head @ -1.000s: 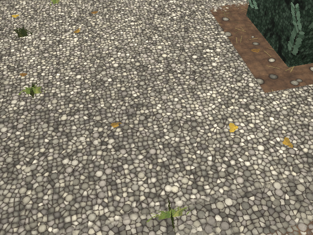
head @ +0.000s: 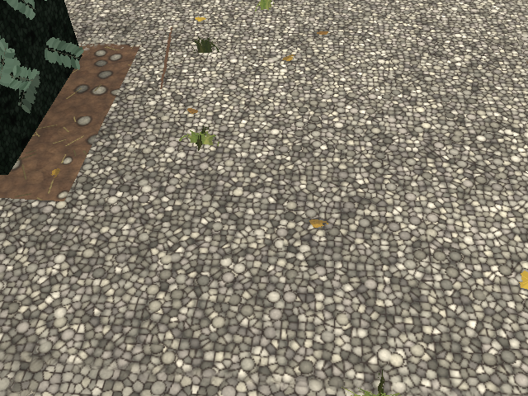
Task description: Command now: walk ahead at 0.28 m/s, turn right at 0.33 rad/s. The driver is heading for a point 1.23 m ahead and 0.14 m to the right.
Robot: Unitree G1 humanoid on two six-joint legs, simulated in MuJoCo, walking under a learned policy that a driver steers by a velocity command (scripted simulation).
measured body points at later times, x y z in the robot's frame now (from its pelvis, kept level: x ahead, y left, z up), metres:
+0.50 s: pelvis +0.19 +0.02 +0.01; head +0.21 +0.02 +0.46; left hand +0.42 +0.23 -0.08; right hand +0.14 -0.26 -0.10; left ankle +0.15 +0.13 -0.73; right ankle +0.21 -0.16 -0.66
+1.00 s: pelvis +0.44 -0.12 +0.01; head +0.46 -0.12 +0.46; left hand +0.56 +0.14 -0.10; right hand +0.50 -0.42 -0.10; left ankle +0.57 +0.04 -0.65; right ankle +0.40 -0.19 -0.73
